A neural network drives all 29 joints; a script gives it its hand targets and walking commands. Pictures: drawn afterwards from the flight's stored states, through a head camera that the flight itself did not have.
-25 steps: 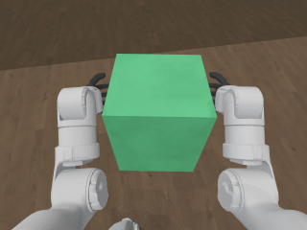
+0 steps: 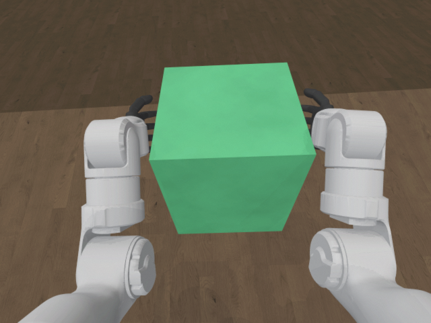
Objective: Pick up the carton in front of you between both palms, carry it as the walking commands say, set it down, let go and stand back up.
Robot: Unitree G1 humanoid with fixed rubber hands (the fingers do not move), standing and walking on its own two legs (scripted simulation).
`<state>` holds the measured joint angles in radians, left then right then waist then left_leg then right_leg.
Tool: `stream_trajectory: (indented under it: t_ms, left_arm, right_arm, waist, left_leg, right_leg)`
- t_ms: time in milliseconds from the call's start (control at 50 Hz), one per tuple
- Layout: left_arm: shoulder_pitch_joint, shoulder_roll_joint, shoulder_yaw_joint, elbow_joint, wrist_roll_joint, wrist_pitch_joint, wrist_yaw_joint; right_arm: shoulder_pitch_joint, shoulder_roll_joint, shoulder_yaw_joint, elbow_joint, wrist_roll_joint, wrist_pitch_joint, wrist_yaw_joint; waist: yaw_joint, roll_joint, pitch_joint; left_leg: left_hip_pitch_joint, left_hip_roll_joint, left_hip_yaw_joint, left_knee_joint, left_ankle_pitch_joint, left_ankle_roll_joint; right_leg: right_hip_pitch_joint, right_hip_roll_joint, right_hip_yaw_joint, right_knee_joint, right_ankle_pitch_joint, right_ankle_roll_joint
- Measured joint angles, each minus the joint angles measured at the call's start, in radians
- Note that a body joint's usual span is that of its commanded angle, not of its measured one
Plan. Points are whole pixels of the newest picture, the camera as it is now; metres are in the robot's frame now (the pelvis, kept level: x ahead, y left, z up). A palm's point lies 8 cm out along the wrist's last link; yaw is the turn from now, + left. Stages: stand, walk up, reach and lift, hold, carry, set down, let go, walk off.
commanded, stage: carry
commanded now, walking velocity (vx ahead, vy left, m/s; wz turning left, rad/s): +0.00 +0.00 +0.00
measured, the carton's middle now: (227, 155) +0.38 +0.01 +0.10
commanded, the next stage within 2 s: none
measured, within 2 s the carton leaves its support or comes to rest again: neither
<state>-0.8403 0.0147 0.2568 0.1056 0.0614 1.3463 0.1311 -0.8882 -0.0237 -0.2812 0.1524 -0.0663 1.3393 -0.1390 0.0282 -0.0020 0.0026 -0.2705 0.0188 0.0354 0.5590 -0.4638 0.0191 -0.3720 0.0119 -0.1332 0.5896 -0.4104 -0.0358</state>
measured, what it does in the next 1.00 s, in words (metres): stands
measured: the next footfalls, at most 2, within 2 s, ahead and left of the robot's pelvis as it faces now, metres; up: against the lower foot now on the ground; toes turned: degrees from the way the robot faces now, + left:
left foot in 1.42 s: +0.17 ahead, +0.12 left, +0.02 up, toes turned +7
right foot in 1.78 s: +0.54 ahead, -0.01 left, +0.08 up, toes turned -7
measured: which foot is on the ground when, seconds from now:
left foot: down 0.00-1.00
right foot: down 0.00-1.00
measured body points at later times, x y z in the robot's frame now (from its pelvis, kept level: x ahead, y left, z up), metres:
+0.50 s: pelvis +0.06 +0.02 +0.00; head +0.04 +0.02 +0.45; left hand +0.41 +0.17 +0.12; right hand +0.41 -0.13 +0.12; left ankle -0.02 +0.12 -0.73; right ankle +0.04 -0.08 -0.73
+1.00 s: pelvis +0.04 +0.02 +0.01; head +0.01 +0.03 +0.46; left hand +0.39 +0.18 +0.13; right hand +0.39 -0.12 +0.13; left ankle -0.02 +0.12 -0.73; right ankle +0.04 -0.08 -0.73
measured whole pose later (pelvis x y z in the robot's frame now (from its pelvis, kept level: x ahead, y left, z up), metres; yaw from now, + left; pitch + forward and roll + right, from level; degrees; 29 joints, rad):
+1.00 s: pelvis +0.04 +0.02 +0.01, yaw +0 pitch -1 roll -1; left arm -0.65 0.00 0.18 0.25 0.06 1.23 0.12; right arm -0.65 0.00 -0.20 0.25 -0.07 1.22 -0.10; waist 0.01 0.01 -0.09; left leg -0.10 -0.01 0.03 0.46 -0.51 0.05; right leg -0.21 -0.01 -0.13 0.52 -0.45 0.01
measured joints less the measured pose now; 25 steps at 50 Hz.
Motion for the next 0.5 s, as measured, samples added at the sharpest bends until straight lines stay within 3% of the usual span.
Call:
stream_trajectory:
  t_ms: [260,500]
  left_arm:
    - [0.067,-0.017,-0.006,0.215,0.024,-0.066,-0.01]
    - [0.181,-0.019,-0.07,0.1,0.004,-0.11,-0.011]
  right_arm:
    - [0.119,0.026,0.003,0.158,-0.034,-0.061,0.041]
    - [0.227,0.022,0.073,0.054,-0.004,-0.109,0.041]
  waist:
    - [-0.016,0.015,-0.116]
    - [-0.026,0.017,-0.066]
  left_leg:
    - [0.116,-0.007,0.004,-0.026,-0.086,0.011]
    - [0.155,-0.013,0.004,-0.056,-0.088,0.02]
  right_leg:
    - [0.107,-0.003,0.008,-0.009,-0.08,0.029]
    - [0.14,-0.007,0.008,-0.029,-0.08,0.038]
